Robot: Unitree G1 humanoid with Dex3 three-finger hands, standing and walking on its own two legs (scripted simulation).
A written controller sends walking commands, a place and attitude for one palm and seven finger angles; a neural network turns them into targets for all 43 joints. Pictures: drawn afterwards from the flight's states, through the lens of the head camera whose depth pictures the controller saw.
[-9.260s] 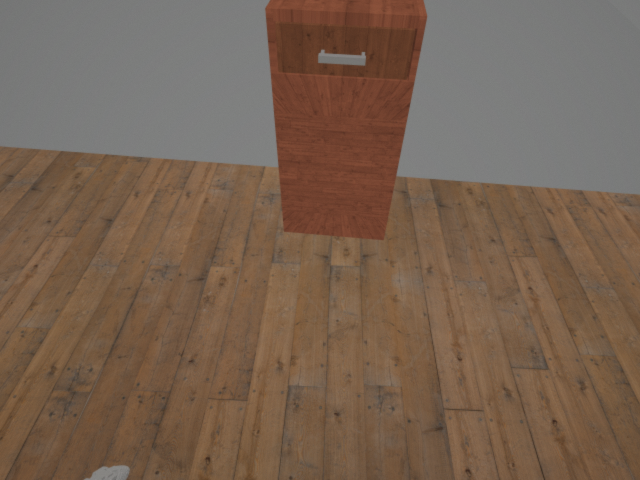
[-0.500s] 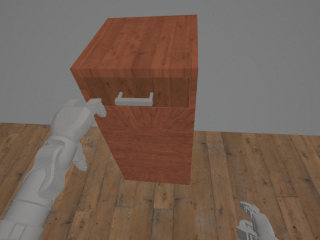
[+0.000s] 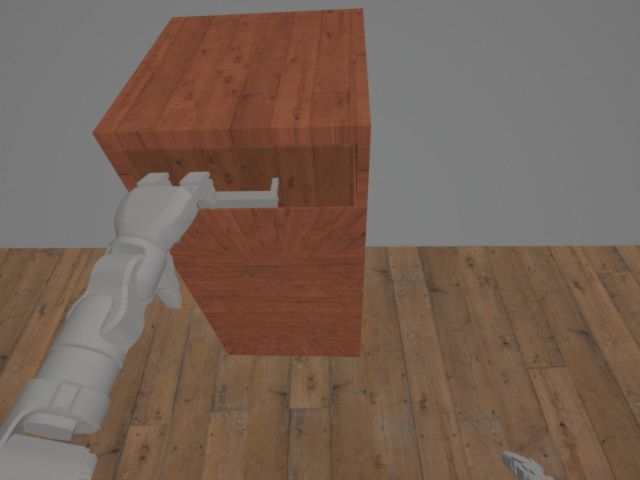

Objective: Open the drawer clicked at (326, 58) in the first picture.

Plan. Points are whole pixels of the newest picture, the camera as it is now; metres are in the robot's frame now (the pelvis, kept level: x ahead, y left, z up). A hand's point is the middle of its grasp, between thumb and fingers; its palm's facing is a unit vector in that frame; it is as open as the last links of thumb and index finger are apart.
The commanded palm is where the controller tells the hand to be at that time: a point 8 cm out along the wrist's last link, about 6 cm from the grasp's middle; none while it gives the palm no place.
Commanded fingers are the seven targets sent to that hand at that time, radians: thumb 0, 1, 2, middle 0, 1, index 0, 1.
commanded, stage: move the hooked fingers above the handle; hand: left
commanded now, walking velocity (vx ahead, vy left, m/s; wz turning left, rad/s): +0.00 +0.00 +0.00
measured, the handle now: (239, 191) +0.55 +0.19 +0.02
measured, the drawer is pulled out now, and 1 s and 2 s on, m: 0.00 0.00 0.00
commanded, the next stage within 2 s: lower the fingers behind the handle in 1.74 s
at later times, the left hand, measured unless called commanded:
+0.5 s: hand (206, 214) +0.44 +0.20 +0.08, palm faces -0.04 -0.02 -1.00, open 13.8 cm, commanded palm +0.43 +0.21 +0.14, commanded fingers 0.00 -0.50 0.30 -0.30 -1.20 -0.30 -1.20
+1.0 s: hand (229, 190) +0.51 +0.19 +0.06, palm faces -0.02 -0.02 -1.00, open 13.7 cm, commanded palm +0.48 +0.20 +0.12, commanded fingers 0.00 -0.50 0.30 -0.30 -1.20 -0.30 -1.20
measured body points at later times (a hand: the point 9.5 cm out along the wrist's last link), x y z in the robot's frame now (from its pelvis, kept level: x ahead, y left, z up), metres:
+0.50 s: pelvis +0.01 +0.00 -0.01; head +0.06 -0.03 +0.44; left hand +0.44 +0.20 +0.13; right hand +0.12 -0.26 -0.14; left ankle -0.02 +0.12 -0.74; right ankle -0.01 -0.12 -0.74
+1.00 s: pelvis +0.01 +0.00 -0.01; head +0.08 -0.01 +0.43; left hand +0.50 +0.19 +0.12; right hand +0.01 -0.27 -0.15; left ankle -0.02 +0.12 -0.74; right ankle -0.01 -0.12 -0.74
